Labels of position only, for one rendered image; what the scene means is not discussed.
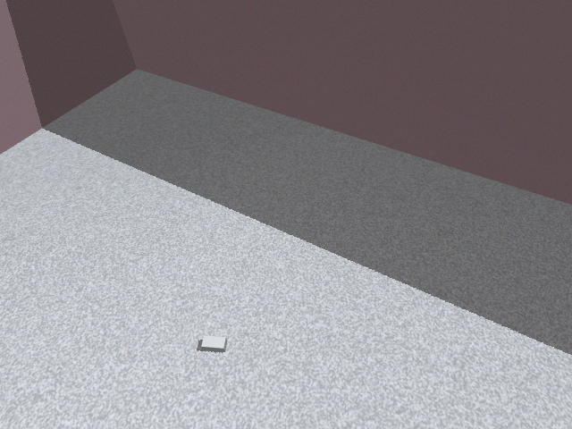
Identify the small box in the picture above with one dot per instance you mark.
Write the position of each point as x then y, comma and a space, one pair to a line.
213, 343

